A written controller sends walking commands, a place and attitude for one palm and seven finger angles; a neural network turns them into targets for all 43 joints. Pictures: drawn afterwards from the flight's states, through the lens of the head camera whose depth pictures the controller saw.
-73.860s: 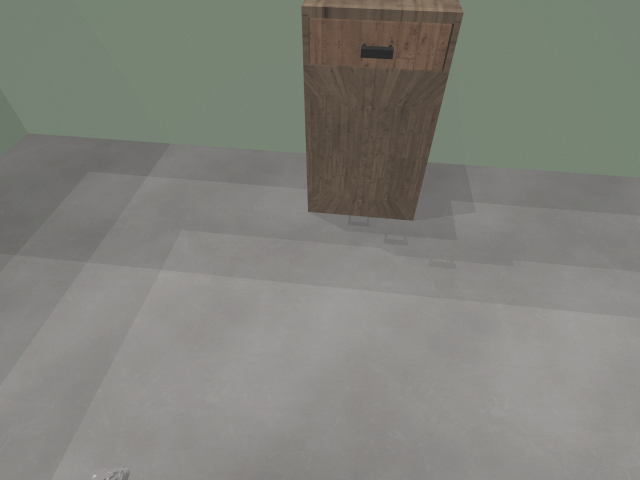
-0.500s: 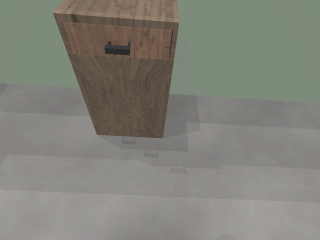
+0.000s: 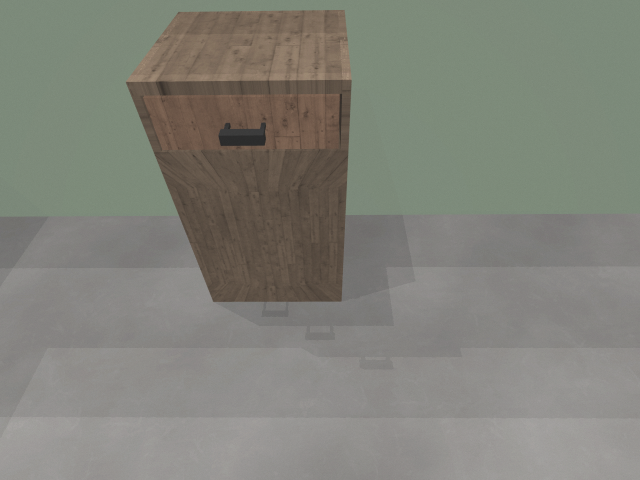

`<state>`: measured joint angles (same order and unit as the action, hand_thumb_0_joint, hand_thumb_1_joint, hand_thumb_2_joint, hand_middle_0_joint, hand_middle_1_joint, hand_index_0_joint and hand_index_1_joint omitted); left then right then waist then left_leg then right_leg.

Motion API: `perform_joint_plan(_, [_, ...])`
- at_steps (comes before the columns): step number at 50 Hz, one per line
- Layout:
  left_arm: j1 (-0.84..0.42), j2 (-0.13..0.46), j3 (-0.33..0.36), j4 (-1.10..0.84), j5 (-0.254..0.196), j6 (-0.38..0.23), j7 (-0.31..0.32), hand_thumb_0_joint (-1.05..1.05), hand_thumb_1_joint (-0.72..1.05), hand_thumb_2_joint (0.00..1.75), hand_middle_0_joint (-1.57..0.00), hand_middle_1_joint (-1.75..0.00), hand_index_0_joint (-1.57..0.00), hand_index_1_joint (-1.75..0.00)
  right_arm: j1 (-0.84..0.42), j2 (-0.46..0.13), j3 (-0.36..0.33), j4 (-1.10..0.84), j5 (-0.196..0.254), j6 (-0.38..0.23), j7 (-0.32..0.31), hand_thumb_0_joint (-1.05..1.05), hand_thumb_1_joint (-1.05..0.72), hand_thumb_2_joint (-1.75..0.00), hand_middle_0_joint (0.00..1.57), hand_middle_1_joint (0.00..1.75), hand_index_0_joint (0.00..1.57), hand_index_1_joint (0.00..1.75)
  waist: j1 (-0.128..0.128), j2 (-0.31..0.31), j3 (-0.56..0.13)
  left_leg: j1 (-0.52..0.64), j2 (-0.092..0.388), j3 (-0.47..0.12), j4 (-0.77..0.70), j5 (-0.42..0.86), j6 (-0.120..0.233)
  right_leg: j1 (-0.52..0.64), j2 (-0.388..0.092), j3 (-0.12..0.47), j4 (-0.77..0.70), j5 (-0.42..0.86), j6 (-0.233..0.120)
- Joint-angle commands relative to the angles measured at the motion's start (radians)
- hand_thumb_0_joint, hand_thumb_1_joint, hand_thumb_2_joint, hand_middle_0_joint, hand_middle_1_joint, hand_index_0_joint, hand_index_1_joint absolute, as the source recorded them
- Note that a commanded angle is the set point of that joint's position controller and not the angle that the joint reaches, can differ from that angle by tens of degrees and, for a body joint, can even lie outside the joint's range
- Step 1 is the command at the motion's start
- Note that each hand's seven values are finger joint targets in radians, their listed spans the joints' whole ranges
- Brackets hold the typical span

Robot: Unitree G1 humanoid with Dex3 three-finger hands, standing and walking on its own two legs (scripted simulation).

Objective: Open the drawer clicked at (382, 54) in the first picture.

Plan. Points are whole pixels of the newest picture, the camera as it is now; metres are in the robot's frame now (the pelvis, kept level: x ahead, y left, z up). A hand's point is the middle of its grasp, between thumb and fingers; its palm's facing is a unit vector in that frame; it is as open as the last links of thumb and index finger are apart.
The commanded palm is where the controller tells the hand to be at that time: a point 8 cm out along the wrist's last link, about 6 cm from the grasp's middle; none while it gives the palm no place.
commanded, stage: let the arm hang, fingers relaxed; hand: left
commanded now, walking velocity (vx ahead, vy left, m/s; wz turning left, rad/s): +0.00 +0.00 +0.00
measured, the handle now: (244, 131) +0.83 +0.22 -0.02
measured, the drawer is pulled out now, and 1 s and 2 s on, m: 0.00 0.00 0.00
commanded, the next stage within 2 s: look to check the result in 0.20 s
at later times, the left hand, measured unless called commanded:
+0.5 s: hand out of the picture +0.09 +0.24 -0.16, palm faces -0.05 -0.94 -0.35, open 7.4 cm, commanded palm none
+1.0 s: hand out of the picture +0.10 +0.23 -0.16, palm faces -0.03 -0.94 -0.34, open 7.4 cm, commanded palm none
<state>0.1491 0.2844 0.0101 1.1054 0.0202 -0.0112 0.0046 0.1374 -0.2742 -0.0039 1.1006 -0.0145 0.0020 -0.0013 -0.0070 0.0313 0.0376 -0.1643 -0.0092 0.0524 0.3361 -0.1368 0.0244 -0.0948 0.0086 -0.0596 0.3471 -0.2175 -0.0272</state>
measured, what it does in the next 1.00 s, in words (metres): stands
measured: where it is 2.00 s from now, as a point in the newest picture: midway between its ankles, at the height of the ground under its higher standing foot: (344, 476)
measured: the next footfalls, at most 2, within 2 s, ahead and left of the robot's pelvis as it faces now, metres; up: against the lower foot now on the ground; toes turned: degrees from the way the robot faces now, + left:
right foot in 1.60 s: +0.35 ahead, -0.18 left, +0.00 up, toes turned +1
left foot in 1.88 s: +0.34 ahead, +0.09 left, +0.00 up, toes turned +10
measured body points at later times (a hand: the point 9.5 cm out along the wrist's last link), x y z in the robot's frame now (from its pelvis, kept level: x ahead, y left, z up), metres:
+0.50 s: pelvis +0.02 -0.01 +0.00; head +0.03 -0.01 +0.45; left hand +0.09 +0.29 -0.13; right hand +0.07 -0.30 -0.14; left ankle +0.03 +0.10 -0.75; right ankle -0.02 -0.10 -0.75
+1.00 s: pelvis +0.03 -0.01 +0.00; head +0.04 -0.02 +0.45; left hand +0.10 +0.28 -0.13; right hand +0.09 -0.30 -0.14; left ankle +0.03 +0.10 -0.75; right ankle -0.02 -0.10 -0.75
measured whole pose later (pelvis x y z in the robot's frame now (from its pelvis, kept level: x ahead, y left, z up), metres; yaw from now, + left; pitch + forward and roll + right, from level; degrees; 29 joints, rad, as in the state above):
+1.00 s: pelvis +0.03 -0.01 +0.00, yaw +0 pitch -1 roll +0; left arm 0.14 0.31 0.01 1.12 0.01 -0.01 0.01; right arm 0.13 -0.32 0.00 1.11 -0.01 0.01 -0.01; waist -0.01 0.01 0.04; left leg -0.12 0.00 0.06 0.30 -0.16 0.00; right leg -0.04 0.02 -0.05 0.29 -0.23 -0.04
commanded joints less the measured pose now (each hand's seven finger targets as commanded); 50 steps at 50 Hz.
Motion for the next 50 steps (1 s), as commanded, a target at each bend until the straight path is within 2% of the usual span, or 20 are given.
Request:
perform_joint_plan(1, [-0.016, 0.211, 0.037, -0.048, -0.005, -0.024, 0.012, 0.0, 0.9, 0.9, -0.2, -0.3, -0.2, -0.3, -0.012, -0.202, -0.038, -0.043, -0.003, -0.019, -0.011, 0.0, -0.9, -0.9, 0.2, 0.3, 0.2, 0.3, 0.0, -0.042, -0.011, 0.039, 0.136, -0.143, -0.071, 0.031, 0.01, -0.06, -0.134, 0.144, -0.097, 0.042, -0.019])
perform_joint_plan(4, [-0.029, 0.22, 0.036, -0.052, -0.006, -0.025, 0.011, 0.0, 0.9, 0.9, -0.2, -0.3, -0.2, -0.3, -0.023, -0.217, -0.038, -0.047, -0.003, -0.02, -0.01, 0.0, -0.9, -0.9, 0.2, 0.3, 0.2, 0.3, -0.001, -0.018, -0.015, 0.045, 0.138, -0.141, -0.071, 0.042, 0.008, -0.056, -0.136, 0.147, -0.1, 0.054, -0.019])
perform_joint_plan(9, [-0.039, 0.236, 0.036, -0.05, -0.008, -0.027, 0.01, 0.0, 0.9, 0.9, -0.2, -0.3, -0.2, -0.3, -0.031, -0.235, -0.035, -0.049, -0.002, -0.023, -0.01, 0.0, -0.9, -0.9, 0.2, 0.3, 0.2, 0.3, -0.001, -0.02, -0.046, 0.071, 0.142, -0.139, -0.07, 0.089, 0.007, -0.031, -0.142, 0.148, -0.102, 0.104, -0.018])
perform_joint_plan(22, [-0.045, 0.257, 0.034, -0.041, -0.01, -0.028, 0.014, 0.0, 0.9, 0.9, -0.2, -0.3, -0.2, -0.3, -0.031, -0.261, -0.032, -0.05, 0.003, -0.022, -0.014, 0.0, -0.9, -0.9, 0.2, 0.3, 0.2, 0.3, -0.002, -0.019, -0.076, 0.114, 0.151, -0.131, -0.06, 0.187, 0.005, 0.011, -0.146, 0.142, -0.102, 0.217, -0.017])
perform_joint_plan(26, [-0.049, 0.255, 0.031, -0.041, -0.012, -0.026, 0.013, 0.0, 0.9, 0.9, -0.2, -0.3, -0.2, -0.3, -0.034, -0.262, -0.03, -0.046, 0.002, -0.02, -0.014, 0.0, -0.9, -0.9, 0.2, 0.3, 0.2, 0.3, -0.005, -0.026, -0.06, 0.109, 0.15, -0.132, -0.071, 0.163, 0.002, 0.008, -0.144, 0.138, -0.109, 0.194, -0.015])
perform_joint_plan(33, [-0.05, 0.255, 0.033, -0.044, -0.01, -0.029, 0.016, 0.0, 0.9, 0.9, -0.2, -0.3, -0.2, -0.3, -0.037, -0.256, -0.034, -0.048, 0.003, -0.021, -0.014, 0.0, -0.9, -0.9, 0.2, 0.3, 0.2, 0.3, -0.006, -0.038, -0.065, 0.125, 0.151, -0.128, -0.064, 0.189, 0.003, 0.01, -0.147, 0.14, -0.108, 0.234, -0.015])
perform_joint_plan(38, [-0.048, 0.253, 0.033, -0.046, -0.009, -0.028, 0.016, 0.0, 0.9, 0.9, -0.2, -0.3, -0.2, -0.3, -0.044, -0.252, -0.034, -0.05, 0.002, -0.019, -0.014, 0.0, -0.9, -0.9, 0.2, 0.3, 0.2, 0.3, -0.005, -0.037, -0.049, 0.124, 0.15, -0.127, -0.067, 0.177, 0.003, 0.001, -0.147, 0.14, -0.113, 0.222, -0.014])
perform_joint_plan(45, [-0.052, 0.253, 0.034, -0.048, -0.01, -0.029, 0.016, 0.0, 0.9, 0.9, -0.2, -0.3, -0.2, -0.3, -0.043, -0.255, -0.034, -0.05, 0.003, -0.021, -0.015, 0.0, -0.9, -0.9, 0.2, 0.3, 0.2, 0.3, -0.004, -0.025, -0.059, 0.125, 0.15, -0.125, -0.068, 0.191, 0.001, 0.015, -0.144, 0.143, -0.108, 0.242, -0.016])
perform_joint_plan(47, [-0.003, 0.173, 0.017, -0.03, -0.013, -0.021, 0.019, 0.0, 0.9, 0.9, -0.2, -0.3, -0.2, -0.3, -0.012, -0.164, -0.014, -0.034, 0.0, -0.011, -0.011, 0.0, -0.9, -0.9, 0.2, 0.3, 0.2, 0.3, -0.003, -0.041, -0.074, 0.129, 0.14, -0.109, -0.049, 0.132, -0.01, 0.012, -0.146, 0.139, -0.11, 0.179, -0.002])
perform_joint_plan(48, [0.015, 0.135, 0.007, -0.019, -0.012, -0.014, 0.02, 0.0, 0.9, 0.9, -0.2, -0.3, -0.2, -0.3, 0.016, -0.122, -0.004, -0.021, -0.004, -0.004, -0.009, 0.0, -0.9, -0.9, 0.2, 0.3, 0.2, 0.3, -0.007, -0.037, -0.058, 0.113, 0.132, -0.101, -0.044, 0.061, -0.016, 0.003, -0.144, 0.134, -0.109, 0.094, 0.0])
perform_joint_plan(50, [0.048, 0.131, 0.008, -0.01, -0.008, -0.004, 0.015, 0.0, 0.9, 0.9, -0.2, -0.3, -0.2, -0.3, 0.04, -0.104, -0.003, -0.012, -0.009, 0.003, -0.004, 0.0, -0.9, -0.9, 0.2, 0.3, 0.2, 0.3, 0.001, -0.05, -0.001, 0.052, 0.112, -0.089, -0.017, -0.079, -0.015, -0.029, -0.143, 0.145, -0.106, -0.093, -0.011])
